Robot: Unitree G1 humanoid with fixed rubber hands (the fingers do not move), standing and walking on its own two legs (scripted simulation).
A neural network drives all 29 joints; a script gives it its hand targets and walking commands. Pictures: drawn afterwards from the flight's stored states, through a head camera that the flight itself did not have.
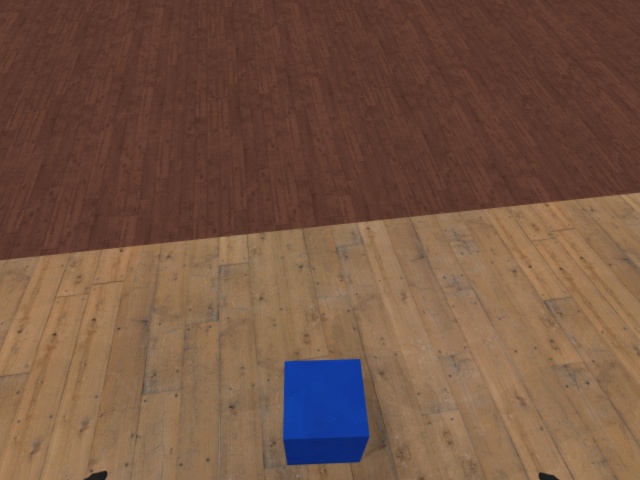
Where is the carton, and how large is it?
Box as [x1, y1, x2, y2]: [283, 359, 368, 464]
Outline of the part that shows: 359,359 285,361 283,441 287,464 359,461 368,438 368,427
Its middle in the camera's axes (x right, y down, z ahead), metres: +0.02 +0.48 +1.09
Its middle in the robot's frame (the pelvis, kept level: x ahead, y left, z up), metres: +0.43 -0.01 -0.66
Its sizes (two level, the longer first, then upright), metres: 0.210 0.200 0.250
